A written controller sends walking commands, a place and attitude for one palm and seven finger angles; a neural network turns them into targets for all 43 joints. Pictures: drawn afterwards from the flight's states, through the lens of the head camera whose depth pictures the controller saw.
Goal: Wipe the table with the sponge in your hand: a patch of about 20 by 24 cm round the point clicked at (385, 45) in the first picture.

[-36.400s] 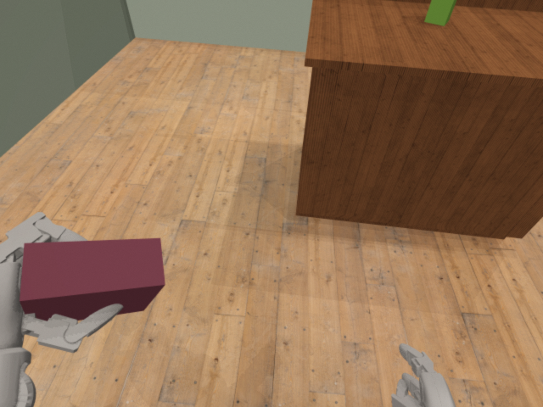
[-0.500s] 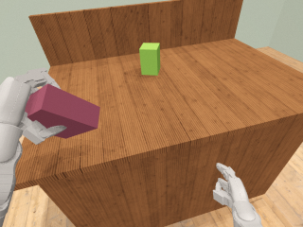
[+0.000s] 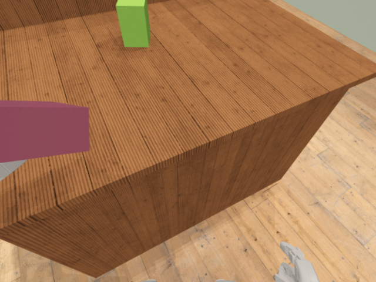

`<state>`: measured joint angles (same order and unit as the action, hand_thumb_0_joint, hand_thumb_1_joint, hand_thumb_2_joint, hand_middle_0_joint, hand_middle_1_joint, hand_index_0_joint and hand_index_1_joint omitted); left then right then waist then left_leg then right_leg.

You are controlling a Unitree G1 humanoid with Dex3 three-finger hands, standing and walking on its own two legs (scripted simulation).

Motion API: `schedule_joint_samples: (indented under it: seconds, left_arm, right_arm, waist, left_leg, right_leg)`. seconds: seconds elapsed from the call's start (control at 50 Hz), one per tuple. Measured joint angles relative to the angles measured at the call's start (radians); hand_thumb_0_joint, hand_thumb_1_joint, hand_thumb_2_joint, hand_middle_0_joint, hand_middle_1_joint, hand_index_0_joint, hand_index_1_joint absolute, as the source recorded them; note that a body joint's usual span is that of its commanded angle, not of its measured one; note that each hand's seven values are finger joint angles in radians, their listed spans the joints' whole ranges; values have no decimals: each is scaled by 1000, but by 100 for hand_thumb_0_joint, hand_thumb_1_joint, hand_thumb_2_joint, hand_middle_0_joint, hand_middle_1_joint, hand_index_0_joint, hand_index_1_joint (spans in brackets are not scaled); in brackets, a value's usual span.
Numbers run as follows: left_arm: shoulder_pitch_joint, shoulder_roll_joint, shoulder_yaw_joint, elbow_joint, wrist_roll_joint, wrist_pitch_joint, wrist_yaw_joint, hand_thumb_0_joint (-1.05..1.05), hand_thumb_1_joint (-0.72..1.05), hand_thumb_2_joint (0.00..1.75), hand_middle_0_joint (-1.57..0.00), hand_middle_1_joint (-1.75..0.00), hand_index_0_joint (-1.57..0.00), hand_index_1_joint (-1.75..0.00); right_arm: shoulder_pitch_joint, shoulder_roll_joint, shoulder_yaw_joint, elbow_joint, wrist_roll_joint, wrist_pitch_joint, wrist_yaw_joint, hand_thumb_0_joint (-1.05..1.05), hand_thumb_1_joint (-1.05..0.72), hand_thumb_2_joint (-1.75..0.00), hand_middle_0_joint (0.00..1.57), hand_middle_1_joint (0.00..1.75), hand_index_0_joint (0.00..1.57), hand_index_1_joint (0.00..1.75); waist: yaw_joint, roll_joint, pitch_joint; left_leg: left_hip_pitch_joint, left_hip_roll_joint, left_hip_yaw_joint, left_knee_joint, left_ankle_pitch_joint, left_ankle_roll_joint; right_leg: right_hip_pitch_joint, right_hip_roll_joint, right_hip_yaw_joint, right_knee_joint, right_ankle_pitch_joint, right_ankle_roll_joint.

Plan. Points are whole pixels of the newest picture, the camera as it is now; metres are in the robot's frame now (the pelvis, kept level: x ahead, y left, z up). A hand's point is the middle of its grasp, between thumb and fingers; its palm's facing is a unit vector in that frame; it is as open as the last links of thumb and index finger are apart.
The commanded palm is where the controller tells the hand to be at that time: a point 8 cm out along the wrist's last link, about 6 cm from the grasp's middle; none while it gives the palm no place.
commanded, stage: step back with the hand held close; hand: left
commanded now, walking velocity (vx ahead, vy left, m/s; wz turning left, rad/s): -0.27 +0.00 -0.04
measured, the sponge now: (34, 124) +0.28 +0.20 +0.25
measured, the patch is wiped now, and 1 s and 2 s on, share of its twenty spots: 0.95 0.95 0.95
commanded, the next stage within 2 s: stop stepping back and stand still in 0.62 s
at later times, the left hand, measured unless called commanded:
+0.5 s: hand out of the picture +0.11 +0.23 +0.27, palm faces +0.41 -0.84 -0.35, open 9.5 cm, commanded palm +0.02 +0.30 +0.30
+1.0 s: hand out of the picture -0.06 +0.18 +0.27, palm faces +0.35 -0.83 -0.43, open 9.5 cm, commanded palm -0.12 +0.25 +0.30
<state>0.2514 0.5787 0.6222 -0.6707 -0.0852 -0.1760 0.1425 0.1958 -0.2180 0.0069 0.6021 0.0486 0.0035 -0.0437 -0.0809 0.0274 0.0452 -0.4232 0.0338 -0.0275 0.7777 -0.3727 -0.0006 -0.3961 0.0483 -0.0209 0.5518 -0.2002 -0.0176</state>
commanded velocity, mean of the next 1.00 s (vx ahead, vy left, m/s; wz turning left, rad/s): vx -0.16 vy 0.03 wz -0.03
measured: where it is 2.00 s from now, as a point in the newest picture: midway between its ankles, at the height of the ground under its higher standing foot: outside the picture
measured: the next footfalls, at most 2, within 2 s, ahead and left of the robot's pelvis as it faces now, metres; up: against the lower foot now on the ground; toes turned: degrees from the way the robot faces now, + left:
left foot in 0.04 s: +0.03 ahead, +0.13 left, +0.00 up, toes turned +1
right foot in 0.26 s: +0.01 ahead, -0.11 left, +0.00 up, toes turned +0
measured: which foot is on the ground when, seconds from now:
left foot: up 0.00-0.02, down 0.04-0.30, up 0.32-0.48, down 0.50-0.82, up 0.84-1.00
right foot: down 0.00-0.10, up 0.12-0.24, down 0.26-0.52, up 0.54-0.80, down 0.82-1.00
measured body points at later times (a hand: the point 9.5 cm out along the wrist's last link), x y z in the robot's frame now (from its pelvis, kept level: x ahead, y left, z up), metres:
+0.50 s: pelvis -0.13 +0.01 -0.01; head -0.10 +0.03 +0.44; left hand +0.08 +0.27 +0.29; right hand +0.08 -0.21 -0.06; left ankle -0.16 +0.14 -0.72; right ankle -0.03 -0.11 -0.73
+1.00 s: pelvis -0.30 -0.02 +0.00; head -0.30 -0.01 +0.45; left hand -0.09 +0.23 +0.29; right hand -0.16 -0.27 -0.09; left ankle -0.30 +0.10 -0.68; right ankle -0.22 -0.14 -0.72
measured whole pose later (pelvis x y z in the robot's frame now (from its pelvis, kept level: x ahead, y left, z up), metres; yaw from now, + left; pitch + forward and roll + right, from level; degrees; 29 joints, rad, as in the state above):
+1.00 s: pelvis -0.30 -0.02 +0.00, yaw -4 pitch -1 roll -1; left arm 0.33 0.48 0.50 -0.69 -0.08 -0.16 0.09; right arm 0.20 -0.22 0.00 0.61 0.05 -0.01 -0.02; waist -0.06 0.01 -0.01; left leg -0.43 0.05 0.04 0.99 -0.38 0.01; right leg -0.39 0.01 -0.03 0.58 -0.19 -0.02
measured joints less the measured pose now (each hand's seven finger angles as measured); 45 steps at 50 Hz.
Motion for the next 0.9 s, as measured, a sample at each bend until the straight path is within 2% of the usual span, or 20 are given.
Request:
schedule_joint_samples:
  seconds: [0.06,0.12,0.16,0.22,0.26,0.28,0.32,0.34,0.38,0.42,0.46,0.5,0.52,0.54,0.58,0.64,0.7,0.8,0.84,0.9]
  left_arm:
    - [81,-32,-34,-60,0,8,-7,-2,-49,109,-75,-136,-82,-140]
    - [147,-41,-44,-153,7,7,-12,-2,-49,109,-75,-136,-82,-139]
    - [154,-33,-33,-201,12,-2,-8,-2,-50,109,-76,-136,-82,-139]
    - [56,-39,-36,-191,21,-22,4,-2,-50,109,-76,-136,-82,-139]
    - [-54,-51,-41,-132,27,-25,12,-2,-50,109,-76,-136,-82,-139]
    - [-116,-66,-47,-92,31,-26,12,-2,-50,109,-76,-136,-82,-139]
    - [-229,-100,-72,-8,36,-21,9,-2,-50,109,-76,-136,-82,-139]
    - [-266,-109,-85,24,33,-11,7,-2,-50,109,-76,-136,-82,-139]
    - [-286,-121,-107,55,21,10,-1,-2,-50,109,-76,-136,-82,-140]
    - [-241,-122,-121,53,12,25,-14,-2,-50,109,-75,-137,-82,-140]
    - [-161,-114,-131,18,7,36,-26,-2,-50,109,-75,-137,-82,-140]
    - [-69,-97,-131,-51,2,42,-34,-2,-50,109,-75,-137,-82,-140]
    - [-29,-81,-125,-92,-1,41,-36,-2,-50,109,-75,-137,-82,-140]
    - [6,-63,-112,-128,-4,36,-36,-2,-50,109,-75,-137,-82,-140]
    - [63,-47,-83,-191,-2,21,-31,-2,-50,109,-76,-136,-82,-140]
    - [69,-37,-51,-255,2,11,-12,-2,-50,109,-76,-136,-82,-139]
    - [-29,-32,-33,-227,11,-4,6,-2,-50,109,-76,-136,-83,-139]
    - [-217,-25,-8,-27,9,0,18,-2,-50,109,-76,-136,-82,-140]
    - [-232,-47,-13,48,11,4,13,-2,-50,109,-76,-137,-82,-140]
    - [-170,-87,-81,85,9,22,-16,-2,-50,109,-75,-137,-82,-140]
  right_arm:
    - [-36,-2,-2,-33,-10,-17,-12,1,-90,-90,20,29,20,30]
    - [-55,12,-2,-50,-22,-40,-16,1,-90,-90,20,29,20,30]
    - [-53,24,0,-52,-33,-67,-16,1,-90,-90,20,29,20,30]
    - [-51,34,6,-27,-38,-103,-10,1,-90,-90,20,29,20,30]
    - [-58,35,12,-9,-33,-107,-1,1,-90,-90,20,29,20,30]
    - [-68,31,15,-1,-30,-103,4,1,-90,-90,20,29,20,30]
    - [-91,20,18,13,-22,-84,7,1,-90,-90,20,29,20,30]
    - [-99,22,18,18,-15,-72,7,1,-90,-90,20,29,20,30]
    - [-110,33,17,11,1,-47,6,1,-90,-90,20,29,20,30]
    - [-111,40,23,-22,6,-22,6,1,-90,-90,20,30,20,30]
    - [-108,35,29,-64,2,-5,6,1,-90,-90,20,30,20,30]
    - [-106,20,26,-95,-3,-4,4,1,-90,-90,20,30,20,30]
    - [-107,18,19,-99,-7,-7,2,1,-90,-90,20,30,20,30]
    - [-110,28,10,-89,-13,-12,0,1,-90,-90,20,30,20,30]
    - [-94,45,1,-61,-25,-36,1,1,-90,-90,20,29,20,30]
    - [-48,61,-3,-4,-25,-83,12,1,-90,-90,20,29,20,30]
    - [-1,64,-13,42,-17,-104,25,1,-90,-90,20,29,20,30]
    - [38,44,-2,44,-10,-94,29,1,-90,-90,20,29,20,30]
    - [21,18,-1,32,0,-83,30,1,-90,-90,20,30,20,30]
    - [1,-2,-10,38,17,-56,26,1,-90,-90,20,29,20,30]
  waist:
    - [-9,-15,-4]
    - [37,-71,7]
    - [76,-93,4]
    - [125,-79,-9]
    - [148,-55,-16]
    - [153,-27,-10]
    - [139,34,0]
    - [129,37,0]
    - [110,13,-5]
    - [83,-21,-12]
    - [49,-42,-16]
    - [22,-53,-13]
    - [13,-69,-4]
    - [19,-105,17]
    - [50,-139,46]
    - [75,-129,65]
    - [83,-83,54]
    - [67,-14,12]
    - [47,49,28]
    - [13,70,35]
  left_leg:
    - [26,11,3,-83,14,-16]
    - [12,-15,35,-94,45,-6]
    - [9,-19,46,-108,66,-1]
    - [6,-7,31,-129,95,-7]
    - [3,6,16,-125,107,-16]
    - [-1,21,1,-107,107,-22]
    - [-25,47,-35,-36,80,-25]
    - [-45,37,-37,36,28,-25]
    - [-74,9,-16,194,-37,-22]
    - [-64,0,21,255,-48,-20]
    - [-14,8,45,168,-35,-16]
    - [64,23,52,-21,2,-12]
    - [85,15,60,-92,-56,-12]
    - [75,-2,77,-96,-56,-10]
    - [59,4,102,-99,16,-7]
    - [61,41,94,-139,76,-17]
    - [63,71,67,-175,122,-28]
    - [4,89,41,-123,149,-46]
    - [-45,109,6,-10,51,-38]
    - [-110,50,-13,286,-29,-24]
  right_leg:
    - [-54,-21,3,54,-8,16]
    - [-87,-46,29,85,1,30]
    - [-99,-46,35,169,-107,32]
    - [-51,-26,29,202,-220,32]
    - [28,-17,19,87,-159,31]
    - [54,-2,4,34,-61,24]
    - [85,30,-37,-9,-6,2]
    - [84,27,-43,-14,-4,-4]
    - [66,6,-33,-17,4,-7]
    - [30,-20,-13,-13,24,0]
    - [-21,-41,-1,5,42,9]
    - [-89,-53,4,45,51,22]
    - [-126,-64,10,76,50,28]
    - [-158,-70,34,127,-2,31]
    - [-219,-37,60,313,-188,36]
    - [-225,11,45,474,-299,42]
    - [-136,21,23,404,-253,46]
    - [79,-9,13,90,-121,42]
    - [101,17,-12,55,-72,20]
    - [94,16,-17,62,-53,2]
